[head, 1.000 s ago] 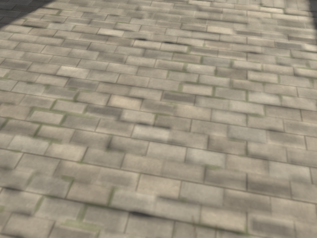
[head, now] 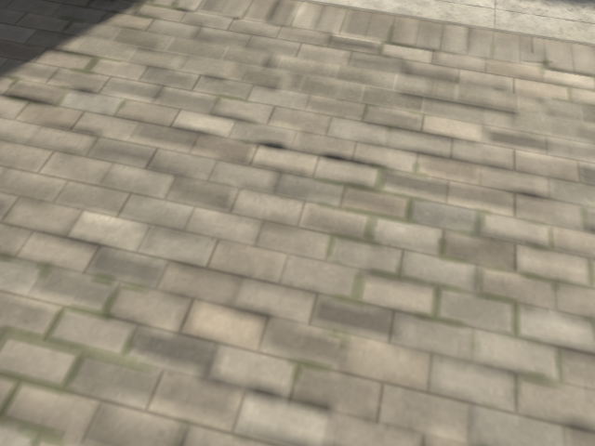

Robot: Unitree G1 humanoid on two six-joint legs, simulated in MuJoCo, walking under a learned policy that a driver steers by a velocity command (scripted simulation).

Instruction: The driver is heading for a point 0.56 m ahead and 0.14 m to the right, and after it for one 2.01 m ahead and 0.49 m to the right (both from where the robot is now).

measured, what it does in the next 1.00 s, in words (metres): walks ahead, turning right: right foot, then left foot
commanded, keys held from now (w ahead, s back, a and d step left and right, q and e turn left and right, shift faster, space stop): w+e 0.88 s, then w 0.08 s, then w+q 0.04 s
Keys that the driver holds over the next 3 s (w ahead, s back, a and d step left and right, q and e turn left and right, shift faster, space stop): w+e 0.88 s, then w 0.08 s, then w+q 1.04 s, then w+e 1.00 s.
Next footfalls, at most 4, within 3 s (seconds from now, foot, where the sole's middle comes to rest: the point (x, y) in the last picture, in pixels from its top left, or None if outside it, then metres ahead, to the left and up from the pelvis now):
0.44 right None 0.39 -0.17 -0.77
0.92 left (331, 344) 0.72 -0.07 -0.77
1.38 right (453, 317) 0.80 -0.39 -0.77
1.90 left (362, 216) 1.13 -0.18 -0.77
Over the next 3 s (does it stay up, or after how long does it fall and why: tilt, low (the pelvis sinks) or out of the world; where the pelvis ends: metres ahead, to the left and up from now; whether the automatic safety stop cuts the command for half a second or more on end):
stays up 1.61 -0.32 -0.01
